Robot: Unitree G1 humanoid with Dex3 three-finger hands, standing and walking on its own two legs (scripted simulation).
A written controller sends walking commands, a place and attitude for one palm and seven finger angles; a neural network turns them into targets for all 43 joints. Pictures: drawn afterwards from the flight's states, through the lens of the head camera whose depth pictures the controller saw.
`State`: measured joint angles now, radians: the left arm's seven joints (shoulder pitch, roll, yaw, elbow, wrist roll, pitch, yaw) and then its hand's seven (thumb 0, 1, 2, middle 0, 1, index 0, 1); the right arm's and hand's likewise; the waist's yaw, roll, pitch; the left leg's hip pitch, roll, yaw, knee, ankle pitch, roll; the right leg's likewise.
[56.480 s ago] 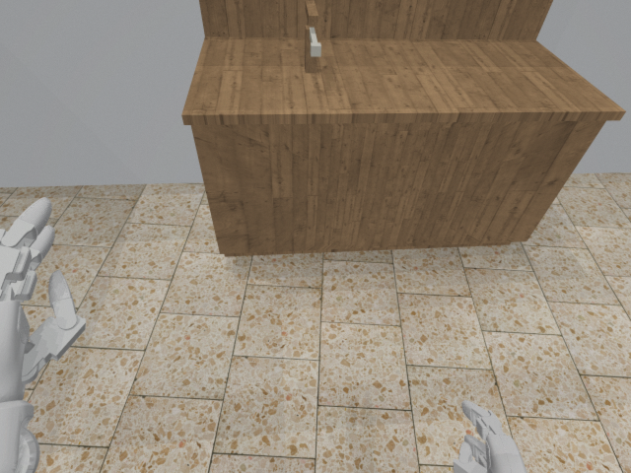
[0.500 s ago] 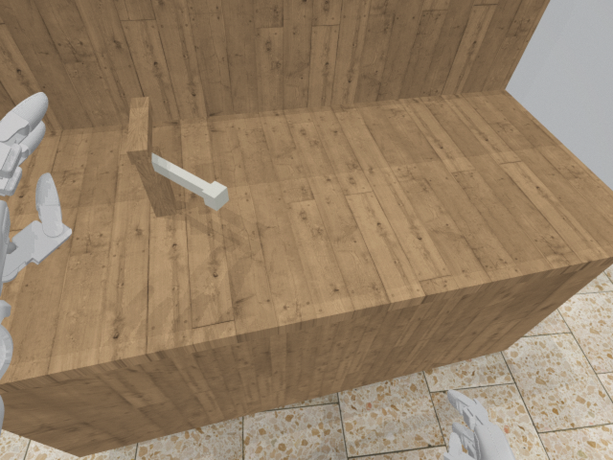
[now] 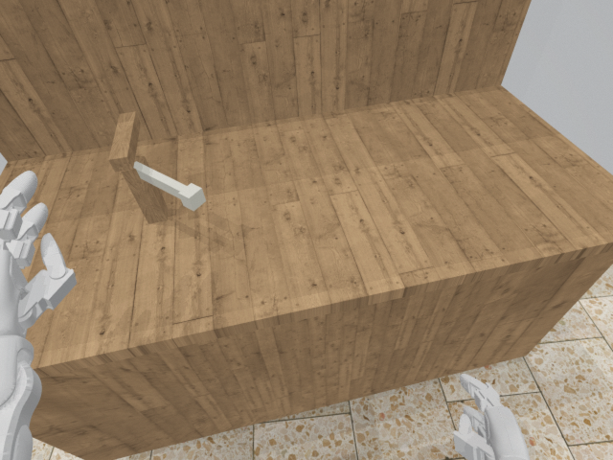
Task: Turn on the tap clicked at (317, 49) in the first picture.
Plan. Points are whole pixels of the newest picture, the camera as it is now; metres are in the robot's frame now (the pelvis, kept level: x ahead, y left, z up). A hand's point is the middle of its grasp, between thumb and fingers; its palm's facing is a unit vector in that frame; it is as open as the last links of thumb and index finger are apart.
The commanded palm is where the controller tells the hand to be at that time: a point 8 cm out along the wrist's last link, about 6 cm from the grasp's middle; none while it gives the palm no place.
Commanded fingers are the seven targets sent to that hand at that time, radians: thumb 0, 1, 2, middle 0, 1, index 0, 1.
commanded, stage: turn the palm inward beside the body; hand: left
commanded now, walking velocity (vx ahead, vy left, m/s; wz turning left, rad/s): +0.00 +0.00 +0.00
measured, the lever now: (192, 197) +0.46 +0.25 +0.08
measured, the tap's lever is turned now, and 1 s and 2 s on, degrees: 44 44 44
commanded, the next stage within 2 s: reach beside the lever's end, fingers flat in 1.62 s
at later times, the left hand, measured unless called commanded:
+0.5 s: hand (87, 306) +0.22 +0.26 +0.15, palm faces +0.42 -0.88 -0.22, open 7.4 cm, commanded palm +0.17 +0.31 +0.16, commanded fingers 0.00 0.90 0.90 -0.20 -0.30 -0.20 -0.30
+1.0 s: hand (68, 331) +0.19 +0.27 +0.14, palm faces +0.48 -0.87 -0.14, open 7.4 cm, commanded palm +0.14 +0.31 +0.15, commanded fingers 0.00 0.90 0.90 -0.20 -0.30 -0.20 -0.30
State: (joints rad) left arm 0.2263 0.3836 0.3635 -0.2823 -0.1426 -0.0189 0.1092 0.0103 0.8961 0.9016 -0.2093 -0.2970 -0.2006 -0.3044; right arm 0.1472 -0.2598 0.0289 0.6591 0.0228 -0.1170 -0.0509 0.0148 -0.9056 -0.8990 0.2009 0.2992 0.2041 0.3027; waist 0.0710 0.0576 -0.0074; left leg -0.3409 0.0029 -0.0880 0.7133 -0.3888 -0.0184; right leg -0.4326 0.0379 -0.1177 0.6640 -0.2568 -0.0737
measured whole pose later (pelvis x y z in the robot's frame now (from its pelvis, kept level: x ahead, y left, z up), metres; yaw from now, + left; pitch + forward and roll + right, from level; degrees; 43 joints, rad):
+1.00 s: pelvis +0.02 +0.03 +0.00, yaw +1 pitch +1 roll +0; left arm 0.54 0.23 0.21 -0.50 -0.21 -0.02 0.18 0.01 0.90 0.90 -0.21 -0.30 -0.20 -0.30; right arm 0.20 -0.23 0.05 0.63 0.02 -0.24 -0.08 0.02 -0.90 -0.90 0.20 0.30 0.20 0.30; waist 0.09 0.04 -0.05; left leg -0.33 -0.04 -0.07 0.71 -0.40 0.00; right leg -0.43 -0.01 -0.10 0.68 -0.28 -0.04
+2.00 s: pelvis +0.02 +0.02 +0.00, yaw +1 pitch +2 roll +0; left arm 0.50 0.19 0.20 -0.44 -0.23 0.02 0.20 0.01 0.90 0.90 -0.21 -0.30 -0.20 -0.30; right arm 0.20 -0.24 0.04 0.64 0.03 -0.24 -0.09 0.02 -0.91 -0.90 0.20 0.30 0.20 0.30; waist 0.09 0.06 -0.05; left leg -0.33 -0.02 -0.09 0.69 -0.40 -0.02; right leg -0.42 0.01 -0.12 0.67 -0.29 -0.07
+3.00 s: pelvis +0.02 +0.03 +0.01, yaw +0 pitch +4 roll +0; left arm 0.05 0.28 0.38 0.13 -0.24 -0.10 0.12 0.01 0.90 0.90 -0.18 -0.21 -0.17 -0.22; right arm 0.16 -0.26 0.02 0.70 0.03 -0.20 -0.12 0.01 -0.91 -0.90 0.20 0.30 0.20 0.30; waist 0.05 0.04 -0.03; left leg -0.37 -0.02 -0.06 0.66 -0.37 0.00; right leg -0.46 0.01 -0.10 0.63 -0.24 -0.05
